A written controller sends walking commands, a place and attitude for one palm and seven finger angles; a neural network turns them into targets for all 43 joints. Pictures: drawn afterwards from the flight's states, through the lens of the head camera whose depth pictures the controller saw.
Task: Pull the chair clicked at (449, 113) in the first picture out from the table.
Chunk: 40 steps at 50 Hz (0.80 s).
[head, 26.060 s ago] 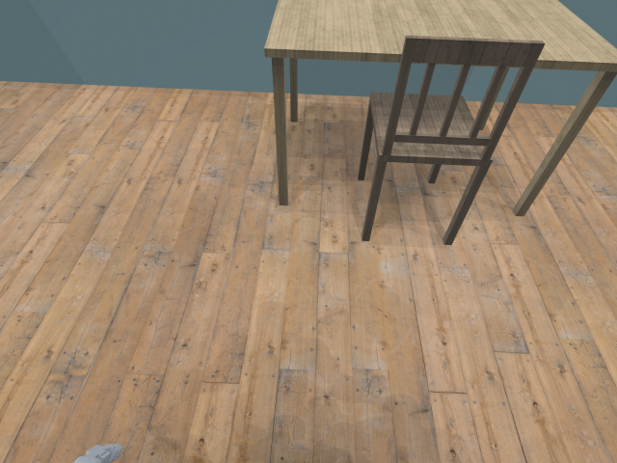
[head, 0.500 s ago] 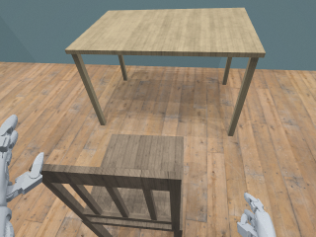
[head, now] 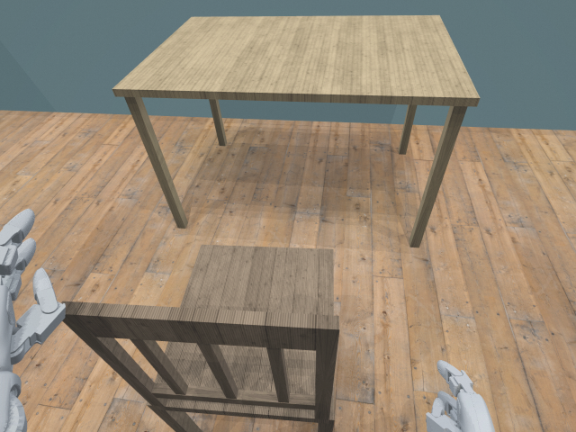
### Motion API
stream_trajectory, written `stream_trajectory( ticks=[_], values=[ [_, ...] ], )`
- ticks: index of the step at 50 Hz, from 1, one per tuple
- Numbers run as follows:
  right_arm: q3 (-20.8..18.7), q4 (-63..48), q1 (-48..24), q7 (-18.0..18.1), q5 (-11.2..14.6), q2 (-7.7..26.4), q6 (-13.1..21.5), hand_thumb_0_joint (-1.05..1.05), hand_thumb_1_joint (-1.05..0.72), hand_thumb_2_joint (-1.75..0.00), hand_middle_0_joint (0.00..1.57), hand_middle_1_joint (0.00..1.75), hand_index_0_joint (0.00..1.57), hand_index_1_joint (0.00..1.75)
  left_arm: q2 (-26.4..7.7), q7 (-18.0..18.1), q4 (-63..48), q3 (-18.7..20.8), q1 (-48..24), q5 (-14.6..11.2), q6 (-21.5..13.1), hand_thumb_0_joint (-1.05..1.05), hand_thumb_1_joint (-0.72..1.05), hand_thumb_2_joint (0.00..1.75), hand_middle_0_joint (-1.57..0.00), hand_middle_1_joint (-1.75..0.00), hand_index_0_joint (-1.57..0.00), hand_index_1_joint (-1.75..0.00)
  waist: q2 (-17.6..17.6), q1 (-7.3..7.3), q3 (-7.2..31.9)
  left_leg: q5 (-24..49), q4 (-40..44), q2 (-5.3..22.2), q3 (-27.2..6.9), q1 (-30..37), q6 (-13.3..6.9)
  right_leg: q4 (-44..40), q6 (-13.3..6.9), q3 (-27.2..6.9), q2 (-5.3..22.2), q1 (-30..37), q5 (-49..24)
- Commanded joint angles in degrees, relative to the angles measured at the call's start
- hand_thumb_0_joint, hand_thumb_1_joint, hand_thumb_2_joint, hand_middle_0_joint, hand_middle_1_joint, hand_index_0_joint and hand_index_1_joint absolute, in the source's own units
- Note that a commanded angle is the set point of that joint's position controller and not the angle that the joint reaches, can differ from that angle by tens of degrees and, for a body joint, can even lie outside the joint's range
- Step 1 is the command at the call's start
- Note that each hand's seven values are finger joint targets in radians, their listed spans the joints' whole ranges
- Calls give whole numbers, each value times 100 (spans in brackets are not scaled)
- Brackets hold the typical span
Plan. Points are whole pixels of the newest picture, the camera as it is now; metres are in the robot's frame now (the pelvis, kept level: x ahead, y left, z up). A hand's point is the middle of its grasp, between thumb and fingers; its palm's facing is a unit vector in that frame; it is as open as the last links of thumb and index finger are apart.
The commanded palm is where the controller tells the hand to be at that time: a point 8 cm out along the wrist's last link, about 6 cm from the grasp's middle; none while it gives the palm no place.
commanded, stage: step back with the hand held close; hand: left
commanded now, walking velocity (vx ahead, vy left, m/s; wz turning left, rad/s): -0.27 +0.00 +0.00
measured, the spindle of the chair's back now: (220, 369) +0.24 +0.16 -0.11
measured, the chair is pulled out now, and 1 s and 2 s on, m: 0.68 0.68 0.68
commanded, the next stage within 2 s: none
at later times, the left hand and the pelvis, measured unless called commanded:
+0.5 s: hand (33, 347) +0.15 +0.27 +0.15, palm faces +0.42 -0.75 -0.52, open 7.4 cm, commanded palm +0.09 +0.31 +0.18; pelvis -0.05 +0.01 +0.00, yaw -1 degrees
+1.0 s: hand (1, 387) +0.11 +0.27 +0.16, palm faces +0.48 -0.72 -0.50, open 7.4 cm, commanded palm +0.04 +0.30 +0.18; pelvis -0.09 +0.00 -0.01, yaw +0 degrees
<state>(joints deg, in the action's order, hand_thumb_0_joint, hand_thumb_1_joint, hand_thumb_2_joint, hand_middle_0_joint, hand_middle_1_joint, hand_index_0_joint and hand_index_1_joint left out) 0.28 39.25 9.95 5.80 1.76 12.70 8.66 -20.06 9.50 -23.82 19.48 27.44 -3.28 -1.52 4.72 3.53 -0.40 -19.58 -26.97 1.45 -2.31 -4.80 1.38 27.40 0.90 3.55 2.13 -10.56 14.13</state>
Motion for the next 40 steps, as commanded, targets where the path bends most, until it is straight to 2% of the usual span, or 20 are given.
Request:
stream_trajectory(
  ticks=[1,2,3,4,5,7,11,12,15,17,18,24,26,27,28,31,32,35,37,40],
  values=[
    [-260,-1103,-598,25,4,788,146,0,-90,-90,20,30,20,30,-1575,71,-1569,1176,-1401,-34,-646,0,90,90,-20,-30,-20,-30,-114,-254,-237,1429,392,317,47,-751,-259,-626,-258,-701,387,-15,-1583],
    [-261,-1025,-500,44,-17,739,46,0,-90,-90,20,30,20,30,-1770,59,-1488,1324,-1524,29,-758,0,90,90,-20,-30,-20,-30,-12,-271,-139,1218,415,312,-15,-788,-253,-665,-316,-714,533,103,-1689],
    [-283,-1023,-569,41,-38,701,-35,0,-90,-90,20,30,20,30,-1225,32,-938,1024,-727,36,-700,0,90,90,-20,-30,-20,-30,-144,-302,-48,1422,424,299,-17,-674,-236,-565,-317,-676,522,159,-1841],
    [-270,-1099,-577,4,-57,712,-130,0,-90,-90,20,30,20,30,-981,1,-842,813,-334,64,-674,0,90,90,-20,-30,-20,-30,-90,-299,201,1784,426,314,-5,-564,-235,-441,-284,-579,510,309,-2054],
    [-272,-1180,-611,-17,-61,712,-219,0,-90,-90,20,30,20,30,-959,0,-936,782,-168,76,-668,0,90,90,-20,-30,-20,-30,-108,-289,420,2084,457,366,-18,-531,-225,-330,-251,-492,504,460,-2167],
    [-315,-1268,-678,-23,-64,697,-344,0,-90,-90,20,30,20,30,-1125,34,-1172,934,70,108,-690,0,90,90,-20,-30,-20,-30,50,-264,675,2556,467,438,-44,-528,-226,-193,-226,-403,524,616,-2411],
    [-355,-1430,-687,-3,-44,617,-504,0,-90,-90,20,30,20,30,-1235,101,-1442,1102,510,122,-698,0,90,90,-20,-30,-20,-30,-219,-255,1007,2971,351,501,-67,-596,-195,20,-207,-378,527,687,-2706],
    [-395,-1397,-687,20,-27,622,-507,0,-90,-90,20,30,20,30,-1465,135,-1530,1291,478,123,-713,0,90,90,-20,-30,-20,-30,-104,-244,1076,2931,351,516,-66,-655,-197,73,-204,-353,561,715,-2704],
    [-391,-1460,-656,46,-8,558,-526,0,-90,-90,20,30,20,30,-1346,150,-1554,1239,670,95,-731,0,90,90,-20,-30,-20,-30,-203,-254,1093,2977,288,540,-92,-717,-197,180,-184,-353,534,596,-2625],
    [-418,-1398,-672,76,0,552,-491,0,-90,-90,20,30,20,30,-1464,177,-1567,1339,621,91,-743,0,90,90,-20,-30,-20,-30,-92,-254,1078,2779,320,570,-117,-824,-223,218,-161,-346,520,543,-2441],
    [-387,-1430,-612,83,-12,543,-481,0,-90,-90,20,30,20,30,-1305,178,-1546,1210,665,80,-737,0,90,90,-20,-30,-20,-30,-62,-260,998,2597,352,580,-149,-919,-221,239,-159,-343,507,494,-2217],
    [-360,-1405,-490,117,-36,610,-354,0,-90,-90,20,30,20,30,-1234,251,-1597,1039,282,140,-720,0,90,90,-20,-30,-20,-30,-97,-261,518,587,445,497,-209,-1788,-297,-3,-126,-567,443,261,-1135],
    [-342,-1416,-447,117,-51,597,-314,0,-90,-90,20,30,20,30,-1260,276,-1562,1048,168,173,-731,0,90,90,-20,-30,-20,-30,-321,-250,403,-151,426,400,-194,-1990,-313,-214,-123,-708,462,92,-426],
    [-371,-1372,-435,136,-47,646,-286,0,-90,-90,20,30,20,30,-1429,292,-1656,1159,50,195,-766,0,90,90,-20,-30,-20,-30,-199,-265,330,-434,424,382,-169,-2048,-341,-349,-144,-793,472,37,-249],
    [-329,-1394,-387,136,-60,589,-274,0,-90,-90,20,30,20,30,-1313,302,-1562,1095,74,194,-764,0,90,90,-20,-30,-20,-30,-319,-272,304,-696,364,315,-156,-2060,-331,-457,-152,-860,505,-104,160],
    [-316,-1440,-328,102,-98,657,-230,0,-90,-90,20,30,20,30,-1349,330,-1614,1117,-49,256,-818,0,90,90,-20,-30,-20,-30,-382,-280,185,-1177,303,271,-215,-2229,-351,-720,-168,-944,500,-394,1136],
    [-340,-1400,-345,119,-80,688,-209,0,-90,-90,20,30,20,30,-1468,343,-1658,1217,-47,258,-831,0,90,90,-20,-30,-20,-30,-257,-283,171,-1248,395,334,-290,-2276,-386,-700,-170,-920,467,-333,1099],
    [-310,-1471,-314,99,-88,670,-136,0,-90,-90,20,30,20,30,-1331,343,-1734,1171,47,272,-889,0,90,90,-20,-30,-20,-30,-136,-272,265,-1186,561,401,-376,-2534,-404,-403,-101,-742,336,-31,797],
    [-357,-1425,-313,100,-60,697,-95,0,-90,-90,20,30,20,30,-1486,365,-1673,1330,132,283,-905,0,90,90,-20,-30,-20,-30,25,-269,321,-1285,565,426,-359,-2646,-426,-363,-92,-757,337,133,694],
    [-348,-1466,-278,62,-82,695,-51,0,-90,-90,20,30,20,30,-1316,349,-1699,1211,153,288,-931,0,90,90,-20,-30,-20,-30,-41,-273,253,-1363,509,410,-347,-2846,-417,-305,-84,-776,295,113,695]
  ],
)
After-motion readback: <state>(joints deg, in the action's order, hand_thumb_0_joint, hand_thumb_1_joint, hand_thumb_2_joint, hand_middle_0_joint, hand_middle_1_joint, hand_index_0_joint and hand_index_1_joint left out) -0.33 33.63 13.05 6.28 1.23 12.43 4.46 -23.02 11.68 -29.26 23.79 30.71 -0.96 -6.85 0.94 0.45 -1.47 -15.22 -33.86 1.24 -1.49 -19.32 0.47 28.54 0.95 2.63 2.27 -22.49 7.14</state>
